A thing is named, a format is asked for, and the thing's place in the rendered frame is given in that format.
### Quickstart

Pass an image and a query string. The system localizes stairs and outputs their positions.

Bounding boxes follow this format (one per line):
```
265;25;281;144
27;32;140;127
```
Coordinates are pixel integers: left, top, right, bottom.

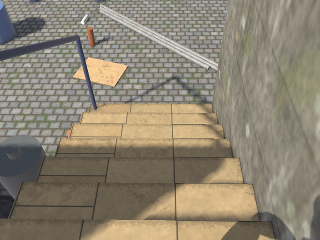
0;103;276;240

